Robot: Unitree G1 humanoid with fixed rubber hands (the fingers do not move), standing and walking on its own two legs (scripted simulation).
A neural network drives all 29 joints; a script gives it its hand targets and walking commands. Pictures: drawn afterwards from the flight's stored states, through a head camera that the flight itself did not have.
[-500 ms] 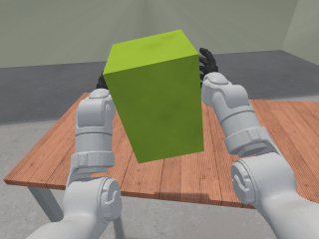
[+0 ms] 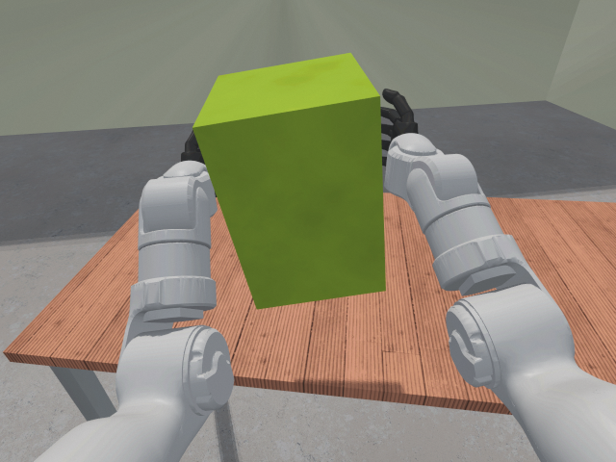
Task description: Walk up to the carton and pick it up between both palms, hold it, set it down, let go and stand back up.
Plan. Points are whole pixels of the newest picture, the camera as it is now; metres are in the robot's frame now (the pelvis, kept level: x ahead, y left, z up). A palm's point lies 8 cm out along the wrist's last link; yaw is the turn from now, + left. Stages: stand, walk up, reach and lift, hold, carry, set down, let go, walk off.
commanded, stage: hold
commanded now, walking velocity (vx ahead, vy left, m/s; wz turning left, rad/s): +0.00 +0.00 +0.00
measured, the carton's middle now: (302, 183) +0.35 -0.01 +0.26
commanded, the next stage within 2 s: none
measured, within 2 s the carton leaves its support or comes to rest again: neither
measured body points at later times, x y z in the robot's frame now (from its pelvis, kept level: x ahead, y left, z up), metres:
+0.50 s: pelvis +0.00 +0.00 +0.00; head -0.08 +0.01 +0.44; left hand +0.39 +0.12 +0.28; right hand +0.39 -0.13 +0.30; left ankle -0.02 +0.13 -0.74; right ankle +0.08 -0.13 -0.74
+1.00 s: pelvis +0.00 +0.00 +0.00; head -0.08 +0.01 +0.44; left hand +0.38 +0.13 +0.28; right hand +0.38 -0.13 +0.30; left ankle -0.02 +0.13 -0.74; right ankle +0.08 -0.13 -0.74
